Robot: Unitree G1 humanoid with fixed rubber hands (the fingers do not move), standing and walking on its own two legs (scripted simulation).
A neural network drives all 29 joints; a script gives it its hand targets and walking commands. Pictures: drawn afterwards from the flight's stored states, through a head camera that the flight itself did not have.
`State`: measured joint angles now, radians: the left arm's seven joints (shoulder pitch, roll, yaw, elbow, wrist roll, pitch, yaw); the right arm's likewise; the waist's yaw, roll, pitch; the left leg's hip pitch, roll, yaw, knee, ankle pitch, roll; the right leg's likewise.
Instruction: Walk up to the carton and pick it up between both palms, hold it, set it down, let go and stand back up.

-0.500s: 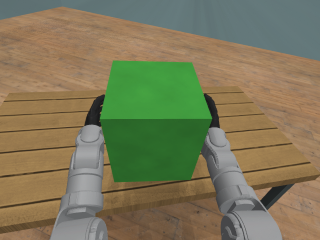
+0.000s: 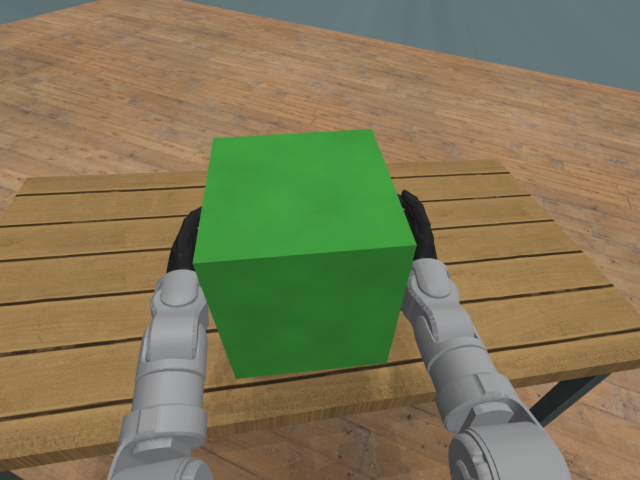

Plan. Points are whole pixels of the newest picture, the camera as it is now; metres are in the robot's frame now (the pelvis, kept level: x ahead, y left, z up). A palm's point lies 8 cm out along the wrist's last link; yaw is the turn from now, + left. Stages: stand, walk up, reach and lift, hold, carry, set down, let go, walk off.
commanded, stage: set down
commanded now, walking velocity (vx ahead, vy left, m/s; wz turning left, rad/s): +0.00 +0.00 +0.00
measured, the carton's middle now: (303, 254) +0.38 +0.06 +0.11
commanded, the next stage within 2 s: none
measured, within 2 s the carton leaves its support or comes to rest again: neither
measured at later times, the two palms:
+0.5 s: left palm (190, 289) +0.34 +0.20 +0.07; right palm (409, 268) +0.38 -0.09 +0.09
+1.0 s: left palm (190, 308) +0.34 +0.21 +0.02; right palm (394, 275) +0.40 -0.07 +0.05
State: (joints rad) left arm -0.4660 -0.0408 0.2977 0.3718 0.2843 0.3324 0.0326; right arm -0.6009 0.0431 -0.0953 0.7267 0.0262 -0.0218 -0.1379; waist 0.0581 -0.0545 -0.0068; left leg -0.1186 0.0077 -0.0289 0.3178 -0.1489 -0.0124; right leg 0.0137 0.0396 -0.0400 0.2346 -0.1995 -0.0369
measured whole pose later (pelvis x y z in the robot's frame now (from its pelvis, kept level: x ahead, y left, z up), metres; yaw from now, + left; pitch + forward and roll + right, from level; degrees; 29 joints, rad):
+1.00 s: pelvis +0.00 +0.00 +0.00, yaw -1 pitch +10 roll -1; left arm -0.53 -0.07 0.45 0.82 0.30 -0.09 0.08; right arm -0.67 0.07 -0.36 1.04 -0.25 -0.32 -0.06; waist 0.15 -0.03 -0.11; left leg -0.37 0.03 0.01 0.32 -0.12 -0.02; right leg -0.25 0.05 -0.04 0.26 -0.18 -0.04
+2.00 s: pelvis -0.01 -0.01 -0.02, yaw +0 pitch +18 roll -1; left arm -0.59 -0.03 0.53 1.07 0.28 -0.36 0.11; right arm -0.79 0.04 -0.42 1.28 -0.33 -0.50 -0.08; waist 0.15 -0.04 -0.19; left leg -0.64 0.05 0.02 0.51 -0.17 -0.02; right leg -0.53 0.05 -0.07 0.48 -0.26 -0.06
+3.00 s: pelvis -0.04 +0.01 -0.05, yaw -1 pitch +25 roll -4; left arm -0.71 0.00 0.31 1.07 0.01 -0.35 0.14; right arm -0.90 -0.12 -0.08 1.31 0.05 -0.36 -0.09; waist 0.20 0.01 -0.24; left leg -0.96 0.06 0.02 0.74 -0.22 0.02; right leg -0.83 0.05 -0.09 0.69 -0.30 -0.03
